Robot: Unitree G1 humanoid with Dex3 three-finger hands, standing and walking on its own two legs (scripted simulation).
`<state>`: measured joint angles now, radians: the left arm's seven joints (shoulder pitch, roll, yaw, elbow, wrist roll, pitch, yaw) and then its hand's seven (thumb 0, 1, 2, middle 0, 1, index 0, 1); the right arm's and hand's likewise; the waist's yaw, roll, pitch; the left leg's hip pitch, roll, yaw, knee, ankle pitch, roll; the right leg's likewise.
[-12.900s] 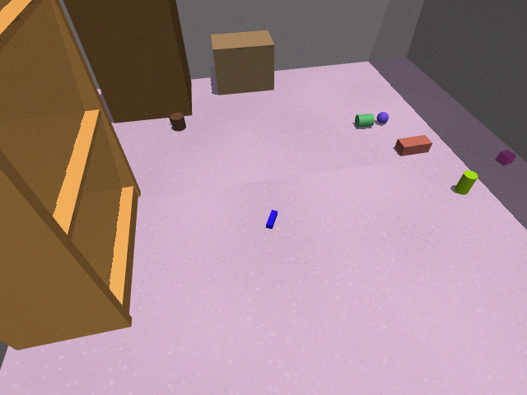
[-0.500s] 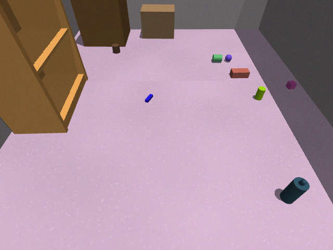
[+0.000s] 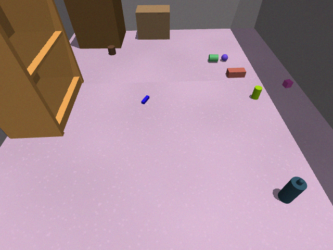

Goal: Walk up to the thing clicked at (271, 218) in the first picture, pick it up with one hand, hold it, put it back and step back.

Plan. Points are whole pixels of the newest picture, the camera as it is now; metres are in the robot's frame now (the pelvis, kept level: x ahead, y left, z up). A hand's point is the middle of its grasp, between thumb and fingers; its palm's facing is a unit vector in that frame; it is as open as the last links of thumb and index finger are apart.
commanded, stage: stand
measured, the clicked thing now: (145, 99) +1.54 +0.23 -0.77
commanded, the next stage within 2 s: none
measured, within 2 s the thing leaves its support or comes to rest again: neither
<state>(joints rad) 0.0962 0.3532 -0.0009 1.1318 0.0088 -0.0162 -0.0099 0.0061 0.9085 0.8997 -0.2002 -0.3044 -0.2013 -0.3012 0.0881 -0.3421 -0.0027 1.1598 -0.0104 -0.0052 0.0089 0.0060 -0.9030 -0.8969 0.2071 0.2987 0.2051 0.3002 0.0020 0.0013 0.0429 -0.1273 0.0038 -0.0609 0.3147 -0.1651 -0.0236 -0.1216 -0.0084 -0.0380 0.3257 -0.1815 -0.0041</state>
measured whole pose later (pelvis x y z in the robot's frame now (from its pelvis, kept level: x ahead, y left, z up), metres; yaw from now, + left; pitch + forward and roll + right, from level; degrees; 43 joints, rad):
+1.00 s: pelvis +0.01 -0.01 +0.00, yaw -1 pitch -1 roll +0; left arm 0.10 0.35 0.00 1.13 0.01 -0.01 -0.01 0.01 0.91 0.90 -0.20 -0.30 -0.20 -0.30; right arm 0.10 -0.35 0.01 1.14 -0.01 -0.01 0.00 0.01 -0.90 -0.90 0.21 0.30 0.21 0.30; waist 0.00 0.01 0.04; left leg -0.09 0.01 -0.05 0.29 -0.17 -0.03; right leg -0.10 0.00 -0.03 0.32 -0.19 -0.01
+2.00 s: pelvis +0.02 -0.01 +0.00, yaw -1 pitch -1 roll +0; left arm 0.11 0.35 0.00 1.13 0.01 -0.01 -0.01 0.01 0.91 0.90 -0.20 -0.30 -0.20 -0.30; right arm 0.11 -0.35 0.01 1.12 -0.01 0.00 0.00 0.01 -0.90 -0.90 0.21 0.30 0.21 0.30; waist 0.01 0.01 0.04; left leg -0.08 0.02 -0.04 0.29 -0.18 -0.03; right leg -0.09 0.01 -0.02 0.31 -0.20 -0.01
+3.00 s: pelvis +0.01 -0.01 +0.00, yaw -2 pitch -2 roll +0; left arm 0.12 0.35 0.00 1.13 0.01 -0.01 -0.01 0.01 0.91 0.90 -0.20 -0.30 -0.20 -0.30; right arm 0.12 -0.35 0.01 1.11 -0.01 0.00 0.00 0.01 -0.90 -0.90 0.21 0.30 0.21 0.30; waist 0.00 0.01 0.05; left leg -0.08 0.02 -0.04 0.30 -0.18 -0.03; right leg -0.09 0.01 -0.01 0.31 -0.19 -0.01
